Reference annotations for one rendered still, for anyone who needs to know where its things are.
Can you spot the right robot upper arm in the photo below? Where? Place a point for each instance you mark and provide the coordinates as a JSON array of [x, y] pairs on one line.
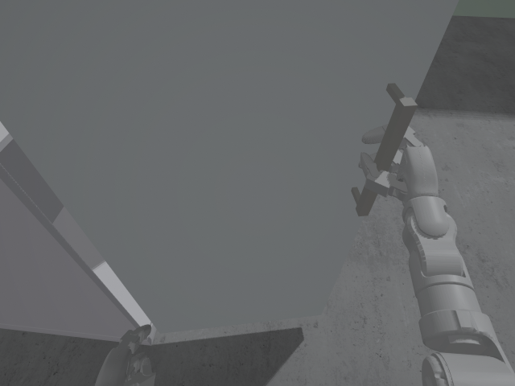
[[448, 369]]

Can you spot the handle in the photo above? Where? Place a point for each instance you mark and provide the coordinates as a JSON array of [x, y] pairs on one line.
[[396, 129]]

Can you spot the fridge door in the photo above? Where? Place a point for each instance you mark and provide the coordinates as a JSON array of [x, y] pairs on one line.
[[208, 148]]

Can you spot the left robot hand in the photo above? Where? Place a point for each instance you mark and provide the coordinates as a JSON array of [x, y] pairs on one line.
[[120, 368]]

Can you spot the right robot hand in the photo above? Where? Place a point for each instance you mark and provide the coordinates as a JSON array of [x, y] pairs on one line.
[[415, 167]]

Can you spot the robot right forearm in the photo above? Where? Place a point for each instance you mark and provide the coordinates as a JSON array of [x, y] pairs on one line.
[[451, 319]]

